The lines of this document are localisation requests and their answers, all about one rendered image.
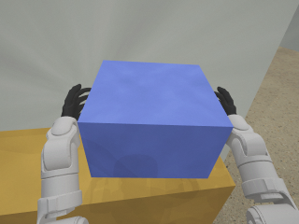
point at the carton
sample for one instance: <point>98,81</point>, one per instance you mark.
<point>152,120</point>

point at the right robot forearm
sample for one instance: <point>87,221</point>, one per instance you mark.
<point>260,179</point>

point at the left robot forearm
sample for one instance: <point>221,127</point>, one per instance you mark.
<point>59,169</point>

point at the robot right upper arm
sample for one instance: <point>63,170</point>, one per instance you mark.
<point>281,213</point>

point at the robot left hand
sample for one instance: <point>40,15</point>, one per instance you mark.
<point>72,107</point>

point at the pedestal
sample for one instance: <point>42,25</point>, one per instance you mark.
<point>106,200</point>

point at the robot right hand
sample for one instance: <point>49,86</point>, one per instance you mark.
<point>226,101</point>

